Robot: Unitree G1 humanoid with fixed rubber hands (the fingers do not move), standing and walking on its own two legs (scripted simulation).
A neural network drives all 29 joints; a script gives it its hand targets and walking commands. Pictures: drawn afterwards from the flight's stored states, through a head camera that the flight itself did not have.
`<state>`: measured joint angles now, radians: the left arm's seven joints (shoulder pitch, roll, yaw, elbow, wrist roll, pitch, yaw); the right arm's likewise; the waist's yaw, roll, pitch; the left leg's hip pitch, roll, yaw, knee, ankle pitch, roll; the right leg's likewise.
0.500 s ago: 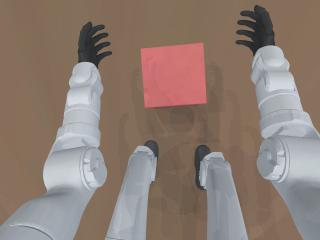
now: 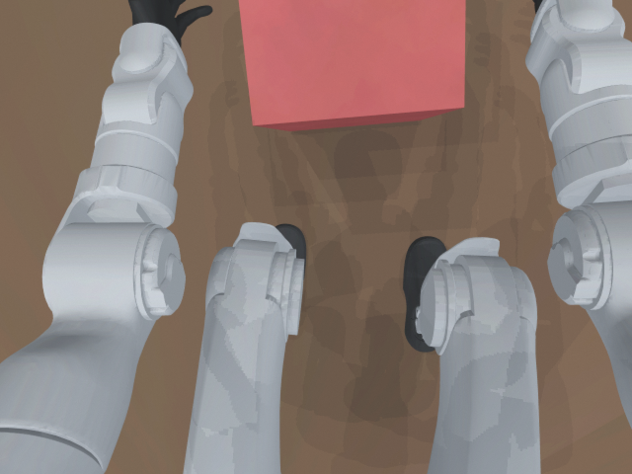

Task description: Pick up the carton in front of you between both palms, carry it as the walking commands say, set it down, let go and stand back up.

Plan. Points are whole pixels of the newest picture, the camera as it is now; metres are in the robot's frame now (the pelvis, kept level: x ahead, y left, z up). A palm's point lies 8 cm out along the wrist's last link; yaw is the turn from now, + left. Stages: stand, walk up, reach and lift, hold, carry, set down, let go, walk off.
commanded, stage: reach and lift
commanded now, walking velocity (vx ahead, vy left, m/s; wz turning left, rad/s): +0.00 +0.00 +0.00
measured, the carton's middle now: (349, 39) +0.53 +0.03 -0.28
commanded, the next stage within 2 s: none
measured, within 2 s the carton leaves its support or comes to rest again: leaves its support in 1.00 s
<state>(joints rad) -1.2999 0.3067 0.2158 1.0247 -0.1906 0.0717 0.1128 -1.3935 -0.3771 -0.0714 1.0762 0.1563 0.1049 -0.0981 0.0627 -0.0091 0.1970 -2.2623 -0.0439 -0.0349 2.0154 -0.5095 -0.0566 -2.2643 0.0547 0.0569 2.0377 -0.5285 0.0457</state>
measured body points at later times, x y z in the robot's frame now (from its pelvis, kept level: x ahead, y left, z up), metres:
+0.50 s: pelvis +0.00 +0.00 -0.04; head +0.37 +0.01 +0.22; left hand +0.53 +0.21 -0.22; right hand +0.56 -0.14 -0.22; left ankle +0.12 +0.13 -0.37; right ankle +0.11 -0.13 -0.37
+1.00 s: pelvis +0.00 +0.00 -0.04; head +0.36 +0.00 +0.22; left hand +0.54 +0.18 -0.21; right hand +0.56 -0.12 -0.21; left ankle +0.12 +0.13 -0.37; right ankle +0.11 -0.13 -0.37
